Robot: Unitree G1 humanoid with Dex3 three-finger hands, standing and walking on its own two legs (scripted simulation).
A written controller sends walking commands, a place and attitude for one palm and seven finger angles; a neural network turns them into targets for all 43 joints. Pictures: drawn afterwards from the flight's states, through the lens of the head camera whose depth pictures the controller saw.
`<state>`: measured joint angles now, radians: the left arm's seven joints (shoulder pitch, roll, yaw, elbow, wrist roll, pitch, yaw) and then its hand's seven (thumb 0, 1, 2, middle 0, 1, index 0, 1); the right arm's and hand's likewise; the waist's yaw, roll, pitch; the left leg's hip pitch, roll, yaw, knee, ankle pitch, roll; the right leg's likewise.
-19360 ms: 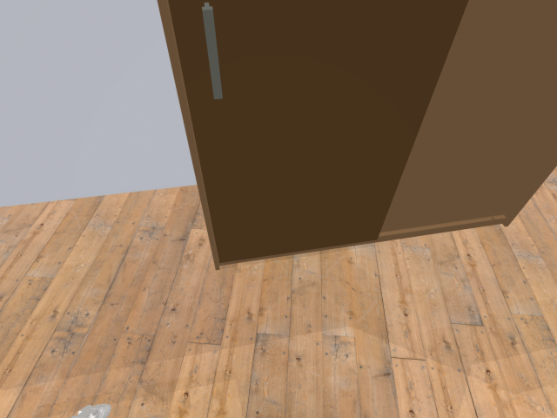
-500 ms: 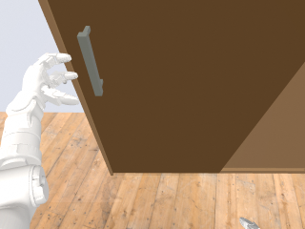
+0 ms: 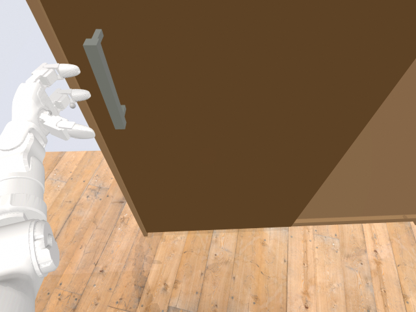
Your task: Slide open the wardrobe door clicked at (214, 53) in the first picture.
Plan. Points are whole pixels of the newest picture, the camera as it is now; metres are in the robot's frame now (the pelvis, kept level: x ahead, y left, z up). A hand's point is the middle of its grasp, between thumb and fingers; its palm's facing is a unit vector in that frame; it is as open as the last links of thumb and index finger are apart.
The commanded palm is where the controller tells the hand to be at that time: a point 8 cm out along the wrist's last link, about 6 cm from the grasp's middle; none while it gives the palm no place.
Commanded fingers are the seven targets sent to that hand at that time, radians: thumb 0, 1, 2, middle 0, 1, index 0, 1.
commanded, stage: feel for the door with the fingertips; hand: left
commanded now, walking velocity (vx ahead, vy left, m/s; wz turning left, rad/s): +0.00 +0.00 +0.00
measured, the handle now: (110, 83) +0.51 +0.20 +0.16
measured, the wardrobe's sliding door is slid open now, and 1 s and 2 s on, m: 0.00 0.00 0.00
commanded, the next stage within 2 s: slide the fingers in behind the handle in 1.02 s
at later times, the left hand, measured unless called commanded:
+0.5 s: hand (93, 104) +0.45 +0.21 +0.16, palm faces +0.04 -1.00 +0.02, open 14.0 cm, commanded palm +0.42 +0.27 +0.16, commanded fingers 0.00 -0.50 0.30 -0.30 -1.20 -0.30 -1.20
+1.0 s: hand (94, 96) +0.46 +0.22 +0.16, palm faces +0.07 -1.00 +0.00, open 13.9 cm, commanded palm +0.44 +0.27 +0.16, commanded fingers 0.00 -0.50 0.30 -0.30 -1.20 -0.30 -1.20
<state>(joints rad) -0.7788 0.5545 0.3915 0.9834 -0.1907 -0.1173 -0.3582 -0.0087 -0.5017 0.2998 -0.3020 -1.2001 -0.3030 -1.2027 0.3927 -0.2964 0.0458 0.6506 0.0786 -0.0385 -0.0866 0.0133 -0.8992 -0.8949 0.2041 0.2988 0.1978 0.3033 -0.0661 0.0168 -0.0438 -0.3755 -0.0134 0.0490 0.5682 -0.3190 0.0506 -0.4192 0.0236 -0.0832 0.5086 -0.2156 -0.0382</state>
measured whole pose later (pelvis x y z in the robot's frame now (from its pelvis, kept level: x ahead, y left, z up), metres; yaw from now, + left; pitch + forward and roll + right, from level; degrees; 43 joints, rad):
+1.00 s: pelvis -0.01 +0.00 +0.00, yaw +0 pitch +7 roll -1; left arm -0.90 0.51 0.34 1.07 -0.15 -0.12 -0.26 -0.01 -0.50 0.30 -0.31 -1.20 -0.32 -1.22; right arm 0.36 -0.29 0.05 0.66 0.07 -0.05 -0.08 0.01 -0.90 -0.89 0.20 0.30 0.20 0.30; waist -0.08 0.01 -0.03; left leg -0.39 -0.02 0.04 0.57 -0.31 0.05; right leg -0.44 0.02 -0.09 0.52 -0.21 -0.04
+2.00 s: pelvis +0.01 +0.00 +0.00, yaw +1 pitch +7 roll -1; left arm -0.83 0.41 0.28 0.93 -0.17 -0.08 -0.20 -0.01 -0.50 0.30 -0.30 -1.21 -0.30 -1.21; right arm 0.36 -0.27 0.04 0.66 0.06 -0.04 -0.06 0.01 -0.90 -0.89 0.20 0.30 0.20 0.30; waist -0.05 0.03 -0.06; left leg -0.36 -0.03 0.04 0.56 -0.33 0.05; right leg -0.40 0.01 -0.09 0.51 -0.23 -0.03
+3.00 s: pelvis +0.00 -0.01 +0.00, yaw +0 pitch +7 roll -1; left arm -0.85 0.41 0.31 0.99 -0.15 -0.14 -0.17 -0.01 -0.50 0.30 -0.32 -1.21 -0.32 -1.21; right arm 0.36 -0.28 0.03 0.67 0.06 -0.05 -0.06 0.01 -0.90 -0.90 0.20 0.30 0.20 0.30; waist -0.08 0.03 -0.04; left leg -0.37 -0.01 0.05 0.57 -0.31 0.04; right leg -0.43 0.03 -0.08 0.52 -0.22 -0.05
